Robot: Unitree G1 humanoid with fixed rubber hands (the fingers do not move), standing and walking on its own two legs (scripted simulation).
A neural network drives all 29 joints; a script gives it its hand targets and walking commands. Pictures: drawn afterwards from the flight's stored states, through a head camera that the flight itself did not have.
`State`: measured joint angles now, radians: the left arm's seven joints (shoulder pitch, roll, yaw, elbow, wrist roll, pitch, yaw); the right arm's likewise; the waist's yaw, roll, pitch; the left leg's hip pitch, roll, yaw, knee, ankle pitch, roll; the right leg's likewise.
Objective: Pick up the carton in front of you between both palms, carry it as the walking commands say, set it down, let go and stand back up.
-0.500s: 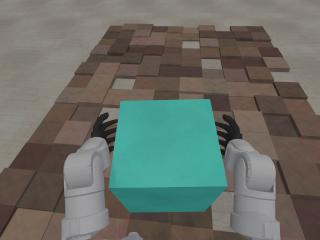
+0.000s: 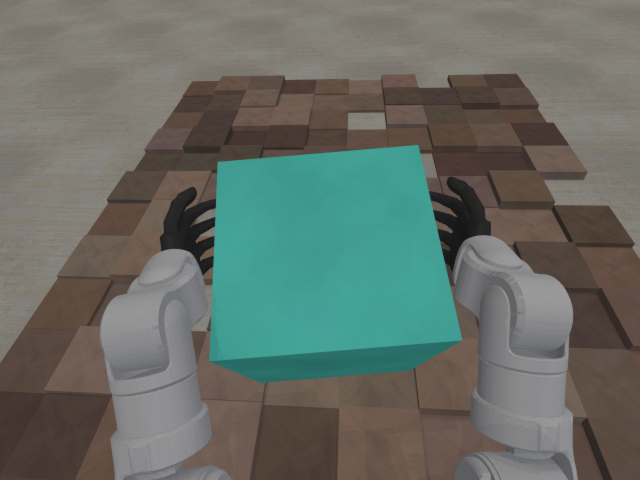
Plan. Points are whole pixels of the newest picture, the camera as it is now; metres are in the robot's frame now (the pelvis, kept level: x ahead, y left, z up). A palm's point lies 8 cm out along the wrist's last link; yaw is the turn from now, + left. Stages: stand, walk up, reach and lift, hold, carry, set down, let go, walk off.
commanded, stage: carry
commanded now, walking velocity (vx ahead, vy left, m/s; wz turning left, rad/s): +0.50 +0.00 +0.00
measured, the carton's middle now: (327, 282) +0.34 +0.00 +0.10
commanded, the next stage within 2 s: none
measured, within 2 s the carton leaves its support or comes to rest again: neither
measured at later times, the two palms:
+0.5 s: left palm (237, 171) +0.59 +0.15 +0.09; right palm (415, 170) +0.57 -0.15 +0.09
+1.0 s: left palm (256, 75) +0.86 +0.13 +0.14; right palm (401, 69) +0.85 -0.17 +0.14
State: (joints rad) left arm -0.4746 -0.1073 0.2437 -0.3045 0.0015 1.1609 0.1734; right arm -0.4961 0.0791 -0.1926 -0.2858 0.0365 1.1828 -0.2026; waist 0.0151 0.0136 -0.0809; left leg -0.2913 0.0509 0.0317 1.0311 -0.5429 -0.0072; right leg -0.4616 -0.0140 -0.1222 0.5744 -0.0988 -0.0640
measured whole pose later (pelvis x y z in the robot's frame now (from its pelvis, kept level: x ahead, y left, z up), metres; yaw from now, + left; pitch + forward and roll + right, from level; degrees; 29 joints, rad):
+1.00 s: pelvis +0.52 -0.02 +0.01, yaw +1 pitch +5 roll -2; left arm -0.49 -0.09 0.21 -0.16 -0.01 1.08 0.18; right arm -0.45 0.07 -0.20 -0.20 0.03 1.09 -0.18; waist 0.00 0.04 -0.05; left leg -0.15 0.02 0.07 0.48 -0.44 0.02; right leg -0.51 -0.03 -0.17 0.62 -0.19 -0.05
